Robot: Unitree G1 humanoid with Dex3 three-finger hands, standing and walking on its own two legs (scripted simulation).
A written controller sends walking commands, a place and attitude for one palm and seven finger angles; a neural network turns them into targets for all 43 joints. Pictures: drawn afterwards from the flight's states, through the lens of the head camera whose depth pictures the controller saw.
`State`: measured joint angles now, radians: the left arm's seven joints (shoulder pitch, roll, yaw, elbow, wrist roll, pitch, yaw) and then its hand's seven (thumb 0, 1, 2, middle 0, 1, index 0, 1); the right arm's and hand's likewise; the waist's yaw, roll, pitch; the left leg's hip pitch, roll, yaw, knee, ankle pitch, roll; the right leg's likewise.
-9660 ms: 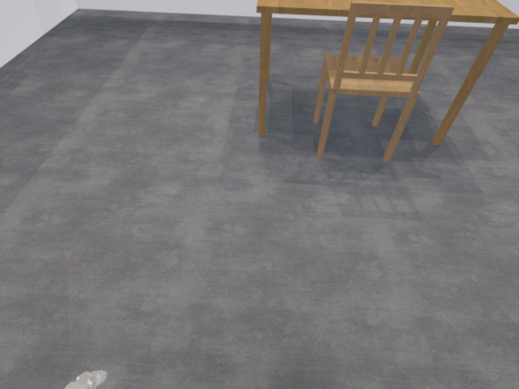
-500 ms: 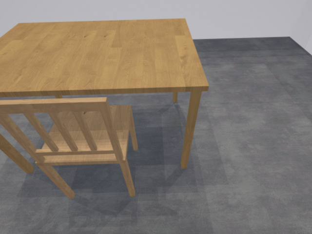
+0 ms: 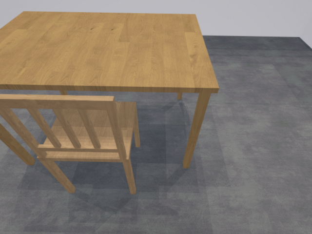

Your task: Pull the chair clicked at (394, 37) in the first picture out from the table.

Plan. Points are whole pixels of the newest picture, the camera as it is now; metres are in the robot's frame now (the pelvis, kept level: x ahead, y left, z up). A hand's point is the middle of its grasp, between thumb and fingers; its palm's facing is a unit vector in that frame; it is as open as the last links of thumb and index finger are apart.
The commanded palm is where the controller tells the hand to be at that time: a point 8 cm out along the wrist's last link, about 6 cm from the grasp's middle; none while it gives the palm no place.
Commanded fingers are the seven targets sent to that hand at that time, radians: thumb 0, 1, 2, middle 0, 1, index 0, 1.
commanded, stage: come to a stop and stand still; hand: left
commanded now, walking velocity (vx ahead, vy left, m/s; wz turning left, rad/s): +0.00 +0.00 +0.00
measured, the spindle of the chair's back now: (68, 129) +0.49 +0.38 -0.11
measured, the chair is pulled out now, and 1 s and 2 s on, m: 0.00 0.00 0.00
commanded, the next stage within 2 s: look again from close up in 0.48 s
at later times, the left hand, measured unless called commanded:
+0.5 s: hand out of the picture +0.00 +0.19 -0.18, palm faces +0.05 -0.98 -0.18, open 7.4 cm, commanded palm none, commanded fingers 0.00 0.90 0.90 -0.20 -0.30 -0.20 -0.30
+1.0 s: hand out of the picture +0.01 +0.24 -0.18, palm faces +0.00 -0.98 -0.21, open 7.4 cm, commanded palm none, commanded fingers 0.00 0.90 0.90 -0.20 -0.30 -0.20 -0.30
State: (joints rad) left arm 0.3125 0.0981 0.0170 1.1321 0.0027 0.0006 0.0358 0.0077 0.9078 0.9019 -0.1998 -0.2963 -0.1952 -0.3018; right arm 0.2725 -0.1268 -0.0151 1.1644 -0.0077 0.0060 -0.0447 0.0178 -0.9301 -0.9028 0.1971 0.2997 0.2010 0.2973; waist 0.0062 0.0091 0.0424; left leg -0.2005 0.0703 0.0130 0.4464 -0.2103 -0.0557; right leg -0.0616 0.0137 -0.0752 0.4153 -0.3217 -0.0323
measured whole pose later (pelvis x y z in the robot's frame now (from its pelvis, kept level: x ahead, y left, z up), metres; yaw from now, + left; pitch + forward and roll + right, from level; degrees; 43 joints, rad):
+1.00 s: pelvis -0.01 +0.06 -0.01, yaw -1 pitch -1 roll +0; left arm 0.28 0.17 0.00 1.04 0.01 0.00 0.03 0.01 0.91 0.90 -0.20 -0.30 -0.19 -0.30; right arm 0.26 -0.18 0.00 1.05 -0.01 0.00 -0.01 0.01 -0.93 -0.90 0.20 0.30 0.20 0.30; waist 0.00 0.00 0.03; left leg -0.28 0.00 0.06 0.55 -0.26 0.03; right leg -0.15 -0.06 -0.03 0.53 -0.35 0.04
